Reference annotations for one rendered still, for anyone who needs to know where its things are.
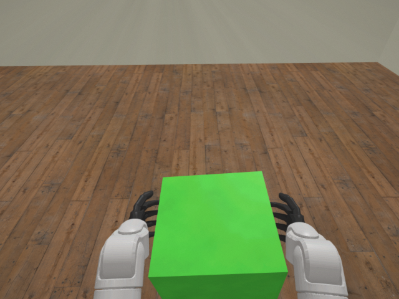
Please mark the right robot forearm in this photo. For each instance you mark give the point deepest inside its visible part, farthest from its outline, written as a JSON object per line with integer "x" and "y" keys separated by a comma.
{"x": 318, "y": 269}

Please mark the left robot hand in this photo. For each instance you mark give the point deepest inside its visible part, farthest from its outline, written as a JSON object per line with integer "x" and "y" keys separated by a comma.
{"x": 140, "y": 207}

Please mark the left robot forearm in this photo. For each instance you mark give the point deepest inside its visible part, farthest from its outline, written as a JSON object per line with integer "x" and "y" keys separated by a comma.
{"x": 121, "y": 262}

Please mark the carton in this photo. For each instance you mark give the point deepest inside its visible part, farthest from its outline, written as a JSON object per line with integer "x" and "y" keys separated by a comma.
{"x": 216, "y": 238}

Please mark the right robot hand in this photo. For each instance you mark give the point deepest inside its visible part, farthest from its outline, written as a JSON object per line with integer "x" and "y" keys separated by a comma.
{"x": 292, "y": 210}

